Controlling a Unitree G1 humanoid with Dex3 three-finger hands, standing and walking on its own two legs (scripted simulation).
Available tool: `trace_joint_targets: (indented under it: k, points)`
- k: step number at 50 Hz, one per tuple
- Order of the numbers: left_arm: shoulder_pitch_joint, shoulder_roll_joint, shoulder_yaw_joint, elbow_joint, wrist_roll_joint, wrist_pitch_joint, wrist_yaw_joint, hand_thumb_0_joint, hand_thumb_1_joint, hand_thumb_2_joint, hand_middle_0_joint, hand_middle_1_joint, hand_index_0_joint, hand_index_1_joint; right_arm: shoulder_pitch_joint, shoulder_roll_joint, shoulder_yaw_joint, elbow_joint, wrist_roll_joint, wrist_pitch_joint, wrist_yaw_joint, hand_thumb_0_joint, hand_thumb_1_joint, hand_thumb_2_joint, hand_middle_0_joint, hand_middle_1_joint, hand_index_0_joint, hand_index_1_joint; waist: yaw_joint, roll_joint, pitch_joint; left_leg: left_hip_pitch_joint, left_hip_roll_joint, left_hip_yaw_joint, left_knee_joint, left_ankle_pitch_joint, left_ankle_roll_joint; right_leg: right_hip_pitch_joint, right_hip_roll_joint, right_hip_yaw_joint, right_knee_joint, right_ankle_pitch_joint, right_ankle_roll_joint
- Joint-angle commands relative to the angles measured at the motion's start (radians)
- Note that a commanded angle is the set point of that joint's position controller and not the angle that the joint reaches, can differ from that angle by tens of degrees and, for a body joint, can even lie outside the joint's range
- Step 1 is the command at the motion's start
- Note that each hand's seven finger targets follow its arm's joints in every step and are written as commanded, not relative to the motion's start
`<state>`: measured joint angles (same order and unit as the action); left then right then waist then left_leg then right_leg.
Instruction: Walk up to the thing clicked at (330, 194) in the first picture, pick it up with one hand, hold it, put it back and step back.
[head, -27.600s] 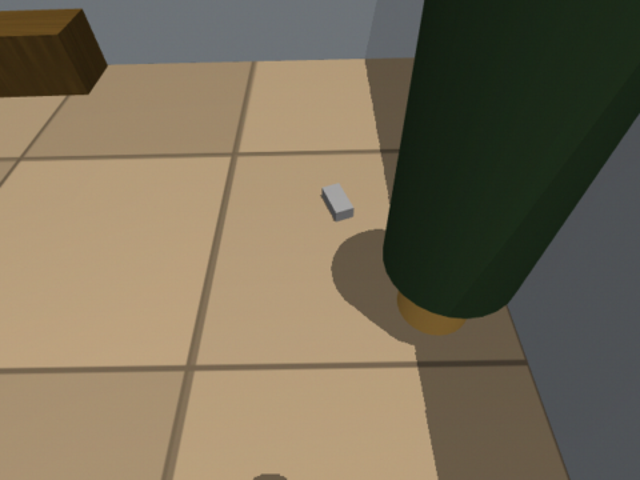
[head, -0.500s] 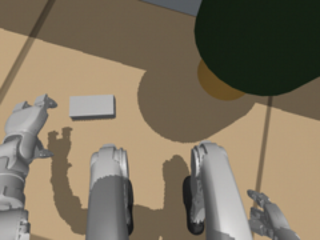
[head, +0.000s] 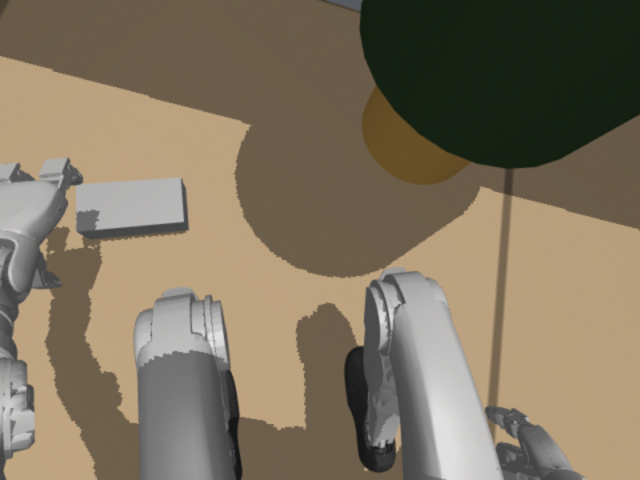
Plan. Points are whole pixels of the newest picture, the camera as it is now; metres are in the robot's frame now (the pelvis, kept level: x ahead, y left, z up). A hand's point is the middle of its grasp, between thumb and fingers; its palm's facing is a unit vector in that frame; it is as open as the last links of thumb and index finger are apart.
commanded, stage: rise first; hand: left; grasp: from above
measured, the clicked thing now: (135, 208) +0.50 +0.28 -0.32
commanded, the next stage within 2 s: none
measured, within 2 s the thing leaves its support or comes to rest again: neither
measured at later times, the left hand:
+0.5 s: hand (63, 228) +0.42 +0.33 -0.19, palm faces -0.46 -0.06 -0.89, open 14.1 cm
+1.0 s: hand (75, 222) +0.44 +0.32 -0.20, palm faces -0.46 -0.05 -0.89, open 14.2 cm
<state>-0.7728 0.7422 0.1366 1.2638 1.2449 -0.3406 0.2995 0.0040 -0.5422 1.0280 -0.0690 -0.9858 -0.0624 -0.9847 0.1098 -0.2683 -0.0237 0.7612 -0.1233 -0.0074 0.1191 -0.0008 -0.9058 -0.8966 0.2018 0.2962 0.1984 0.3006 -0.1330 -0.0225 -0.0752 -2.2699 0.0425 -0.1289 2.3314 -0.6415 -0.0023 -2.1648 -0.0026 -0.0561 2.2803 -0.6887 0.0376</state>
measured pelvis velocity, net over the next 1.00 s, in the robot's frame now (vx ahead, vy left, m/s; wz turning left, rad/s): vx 0.01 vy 0.00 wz -0.03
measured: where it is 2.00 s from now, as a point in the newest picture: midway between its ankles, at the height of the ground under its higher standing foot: (298, 438)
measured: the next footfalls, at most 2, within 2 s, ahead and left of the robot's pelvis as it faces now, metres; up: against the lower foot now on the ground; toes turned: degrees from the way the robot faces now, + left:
none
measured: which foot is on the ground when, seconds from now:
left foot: down 0.00-1.00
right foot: down 0.00-1.00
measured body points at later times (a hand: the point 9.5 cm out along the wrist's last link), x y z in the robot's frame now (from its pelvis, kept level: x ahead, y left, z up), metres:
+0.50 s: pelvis +0.01 +0.00 -0.02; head +0.24 +0.07 +0.36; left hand +0.44 +0.33 -0.14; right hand +0.09 -0.28 -0.14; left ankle +0.09 +0.13 -0.32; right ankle +0.10 -0.13 -0.32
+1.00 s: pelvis +0.01 +0.00 -0.03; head +0.25 +0.07 +0.35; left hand +0.46 +0.32 -0.15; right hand +0.08 -0.28 -0.14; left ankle +0.09 +0.13 -0.32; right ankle +0.10 -0.13 -0.32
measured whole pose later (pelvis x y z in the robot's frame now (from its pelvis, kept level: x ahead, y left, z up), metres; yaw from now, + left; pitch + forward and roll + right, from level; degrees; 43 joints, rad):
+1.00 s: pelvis +0.01 +0.00 -0.03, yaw -2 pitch +33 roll -8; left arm -0.87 0.79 0.14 1.41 1.31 -0.31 0.41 0.00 -0.55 1.02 -0.08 -1.03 -0.08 -1.03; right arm 0.09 -0.26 0.03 0.78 -0.18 -0.03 0.14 0.00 -0.92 -0.90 0.20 0.30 0.20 0.30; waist -0.19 -0.04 -0.04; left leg -2.35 0.04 -0.16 2.43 -0.67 -0.01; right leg -2.24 0.01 -0.07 2.37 -0.71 0.04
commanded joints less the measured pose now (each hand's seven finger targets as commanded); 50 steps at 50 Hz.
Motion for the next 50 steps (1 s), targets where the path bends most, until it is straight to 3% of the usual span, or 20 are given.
trace_joint_targets:
  k: [1,7,14,15,16,30,32,33,34,35,37,39,41,50]
  points:
    - [-0.282,0.286,0.05,-0.102,0.014,-0.015,0.066,0.0,-0.544,1.007,-0.058,-0.991,-0.06,-0.987,0.158,-0.23,-0.066,-0.02,-0.013,-0.003,-0.011,0.0,-0.903,-0.902,0.2,0.3,0.2,0.3,0.004,0.239,-0.624,0.546,-0.029,0.079,-0.227,0.091,0.027,0.205,0.034,-0.088,-0.235,0.133,-0.07]
    - [-0.298,0.315,0.063,-0.071,0.052,-0.026,0.104,0.0,-0.548,1.005,-0.06,-0.999,-0.062,-0.996,0.158,-0.23,-0.057,-0.005,-0.032,0.0,-0.008,0.0,-0.906,-0.903,0.2,0.3,0.2,0.3,-0.001,0.232,-0.651,0.523,-0.031,0.086,-0.189,0.123,0.03,0.226,0.04,-0.09,-0.215,0.164,-0.067]
    - [-0.329,0.316,0.065,-0.049,0.055,-0.012,0.133,0.0,-0.545,0.998,-0.055,-1.018,-0.061,-1.009,0.153,-0.23,-0.054,0.0,-0.043,-0.004,-0.007,0.0,-0.905,-0.902,0.2,0.3,0.2,0.3,-0.002,0.265,-0.666,0.532,-0.029,0.082,-0.173,0.132,0.028,0.2,0.042,-0.095,-0.189,0.174,-0.069]
    - [-0.316,0.312,0.06,-0.032,0.054,-0.005,0.134,0.0,-0.545,0.996,-0.057,-1.018,-0.064,-1.01,0.153,-0.226,-0.052,0.0,-0.042,-0.006,-0.006,0.0,-0.908,-0.903,0.199,0.3,0.2,0.3,0.002,0.267,-0.652,0.532,-0.029,0.083,-0.176,0.132,0.027,0.196,0.041,-0.094,-0.19,0.174,-0.07]
    - [-0.329,0.302,0.055,-0.026,0.054,-0.001,0.135,0.0,-0.538,0.994,-0.054,-1.024,-0.063,-1.013,0.154,-0.231,-0.052,0.001,-0.044,-0.006,-0.006,0.0,-0.906,-0.902,0.2,0.3,0.2,0.3,-0.013,0.257,-0.647,0.519,-0.027,0.082,-0.169,0.13,0.029,0.191,0.041,-0.095,-0.188,0.177,-0.068]
    - [-0.318,0.319,0.061,-0.029,0.038,0.01,0.134,0.0,-0.545,0.999,-0.057,-1.037,-0.066,-1.027,0.166,-0.232,-0.036,0.005,-0.048,-0.014,-0.001,0.0,-0.908,-0.903,0.2,0.3,0.2,0.3,-0.014,0.248,-0.648,0.485,-0.029,0.086,-0.14,0.148,0.032,0.233,0.041,-0.088,-0.179,0.208,-0.064]
    - [-0.326,0.327,0.063,-0.023,0.041,0.011,0.136,0.0,-0.538,0.992,-0.056,-1.042,-0.068,-1.029,0.168,-0.235,-0.038,0.007,-0.05,-0.014,-0.001,0.0,-0.907,-0.902,0.2,0.3,0.2,0.3,-0.02,0.267,-0.658,0.503,-0.026,0.084,-0.135,0.154,0.03,0.223,0.043,-0.091,-0.174,0.213,-0.065]
    - [-0.343,0.326,0.064,-0.027,0.041,0.008,0.139,0.0,-0.611,1.072,-0.063,-0.978,-0.032,-1.009,0.167,-0.236,-0.035,0.007,-0.052,-0.013,0.0,0.0,-0.909,-0.903,0.199,0.3,0.199,0.3,-0.024,0.268,-0.657,0.494,-0.027,0.079,-0.14,0.145,0.028,0.211,0.043,-0.098,-0.167,0.202,-0.066]
    - [-0.33,0.318,0.056,-0.01,0.046,0.011,0.141,0.0,-0.567,1.022,-0.06,-1.023,-0.058,-1.024,0.168,-0.235,-0.035,0.008,-0.051,-0.013,0.001,0.0,-0.909,-0.903,0.199,0.3,0.2,0.3,-0.025,0.268,-0.645,0.497,-0.026,0.079,-0.137,0.148,0.028,0.211,0.043,-0.095,-0.17,0.207,-0.067]
    - [-0.337,0.306,0.044,0.0,0.045,0.012,0.141,0.0,-0.567,1.02,-0.062,-1.02,-0.059,-1.022,0.166,-0.232,-0.034,0.009,-0.049,-0.014,0.002,0.0,-0.91,-0.903,0.199,0.3,0.2,0.3,-0.031,0.271,-0.63,0.487,-0.026,0.078,-0.139,0.139,0.027,0.193,0.044,-0.098,-0.166,0.198,-0.069]
    - [-0.351,0.328,0.062,-0.012,0.046,0.008,0.148,0.0,-0.562,1.019,-0.06,-1.02,-0.059,-1.021,0.168,-0.238,-0.029,0.008,-0.053,-0.014,0.002,0.0,-0.907,-0.902,0.199,0.3,0.2,0.3,-0.028,0.281,-0.646,0.489,-0.028,0.074,-0.143,0.134,0.027,0.195,0.045,-0.103,-0.161,0.191,-0.068]
    - [-0.343,0.306,0.043,0.002,0.049,0.013,0.149,0.0,-0.569,1.023,-0.062,-1.02,-0.058,-1.023,0.166,-0.236,-0.031,0.008,-0.049,-0.017,0.002,0.0,-0.909,-0.903,0.199,0.3,0.2,0.3,-0.029,0.286,-0.624,0.499,-0.027,0.074,-0.148,0.125,0.024,0.175,0.043,-0.102,-0.16,0.184,-0.071]
    - [-0.358,0.301,0.038,0.019,0.05,0.015,0.15,0.0,-0.562,1.02,-0.062,-1.025,-0.06,-1.027,0.17,-0.243,-0.03,0.006,-0.048,-0.02,0.004,0.0,-0.908,-0.903,0.199,0.3,0.2,0.3,-0.046,0.291,-0.595,0.49,-0.025,0.066,-0.15,0.111,0.025,0.154,0.041,-0.108,-0.154,0.174,-0.069]
    - [-0.377,0.331,0.045,0.005,0.05,0.027,0.153,0.0,-0.565,1.021,-0.066,-1.021,-0.063,-1.024,0.176,-0.243,-0.021,0.003,-0.047,-0.026,0.006,0.0,-0.912,-0.904,0.199,0.3,0.2,0.3,-0.045,0.298,-0.637,0.491,-0.026,0.075,-0.131,0.143,0.026,0.192,0.042,-0.102,-0.152,0.208,-0.067]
